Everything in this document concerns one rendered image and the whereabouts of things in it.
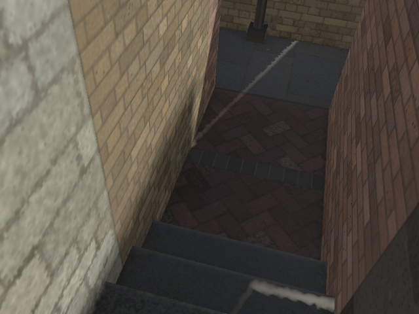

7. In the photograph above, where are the stairs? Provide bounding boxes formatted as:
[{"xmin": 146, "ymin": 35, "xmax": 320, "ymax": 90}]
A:
[{"xmin": 89, "ymin": 220, "xmax": 335, "ymax": 314}]

